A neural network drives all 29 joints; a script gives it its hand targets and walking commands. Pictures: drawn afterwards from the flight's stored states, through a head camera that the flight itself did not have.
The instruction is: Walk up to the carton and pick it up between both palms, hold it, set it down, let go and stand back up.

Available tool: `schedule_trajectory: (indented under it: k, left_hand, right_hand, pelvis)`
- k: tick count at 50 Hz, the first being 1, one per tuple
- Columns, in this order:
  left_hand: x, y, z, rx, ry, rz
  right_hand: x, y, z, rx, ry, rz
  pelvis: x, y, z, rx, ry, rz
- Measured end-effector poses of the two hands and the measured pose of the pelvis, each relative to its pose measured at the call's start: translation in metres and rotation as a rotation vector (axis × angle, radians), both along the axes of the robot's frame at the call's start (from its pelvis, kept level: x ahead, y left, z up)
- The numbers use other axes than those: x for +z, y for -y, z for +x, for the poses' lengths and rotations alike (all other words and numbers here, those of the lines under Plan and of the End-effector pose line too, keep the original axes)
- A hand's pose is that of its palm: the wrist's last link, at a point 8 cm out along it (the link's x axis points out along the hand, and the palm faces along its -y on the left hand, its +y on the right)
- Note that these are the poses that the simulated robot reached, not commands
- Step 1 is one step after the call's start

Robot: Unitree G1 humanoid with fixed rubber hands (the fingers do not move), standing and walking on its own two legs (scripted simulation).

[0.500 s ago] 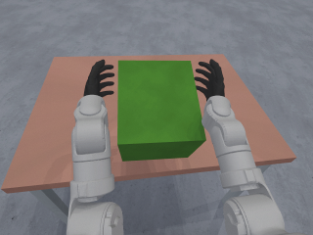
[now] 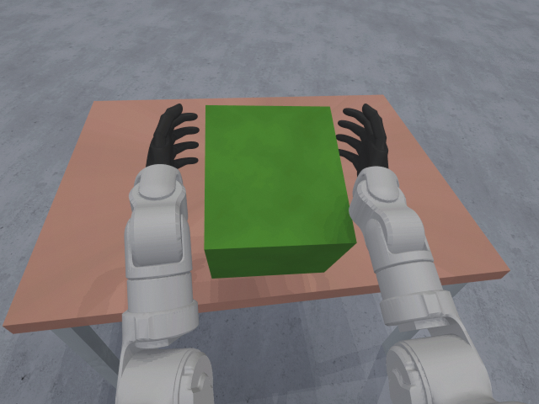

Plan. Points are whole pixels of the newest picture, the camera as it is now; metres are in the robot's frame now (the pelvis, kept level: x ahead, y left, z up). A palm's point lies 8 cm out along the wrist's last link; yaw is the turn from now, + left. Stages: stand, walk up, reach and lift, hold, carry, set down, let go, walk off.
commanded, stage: hold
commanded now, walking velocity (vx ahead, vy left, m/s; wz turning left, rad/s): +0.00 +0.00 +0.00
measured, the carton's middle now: (269, 195) +0.39 +0.00 +0.10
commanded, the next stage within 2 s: set down in 1.06 s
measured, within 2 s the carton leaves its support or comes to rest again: neither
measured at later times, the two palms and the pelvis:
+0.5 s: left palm (156, 167) +0.36 +0.15 +0.19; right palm (362, 164) +0.36 -0.13 +0.18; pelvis +0.00 +0.00 +0.00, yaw -1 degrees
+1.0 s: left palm (156, 166) +0.35 +0.15 +0.19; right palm (363, 166) +0.36 -0.13 +0.18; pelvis +0.00 +0.01 +0.00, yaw +0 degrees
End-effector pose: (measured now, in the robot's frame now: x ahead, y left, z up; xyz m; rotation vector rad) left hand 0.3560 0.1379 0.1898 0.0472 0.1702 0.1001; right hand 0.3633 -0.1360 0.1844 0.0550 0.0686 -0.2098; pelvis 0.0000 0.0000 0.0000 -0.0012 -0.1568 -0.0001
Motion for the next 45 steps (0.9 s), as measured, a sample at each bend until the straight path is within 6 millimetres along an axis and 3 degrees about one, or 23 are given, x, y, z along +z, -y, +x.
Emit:
schedule_trajectory:
  k: [21, 33, 45]
  left_hand:
    - [0.0, -0.005, 0.0, 0.003, 0.007, 0.005]
    - [-0.002, -0.019, -0.006, 0.018, 0.019, -0.004]
    - [-0.003, -0.014, -0.001, 0.007, 0.013, 0.006]
  right_hand:
    - [0.001, -0.005, 0.001, -0.002, 0.007, 0.005]
    - [-0.001, -0.019, -0.002, 0.017, 0.008, -0.017]
    - [-0.005, -0.014, 0.0, 0.008, 0.0, -0.02]
  pelvis:
    - [0.0, -0.001, 0.003, 0.002, -0.003, -0.001]
    - [0.0, -0.004, 0.003, -0.01, 0.032, -0.002]
    - [-0.001, -0.007, -0.001, -0.014, 0.031, -0.005]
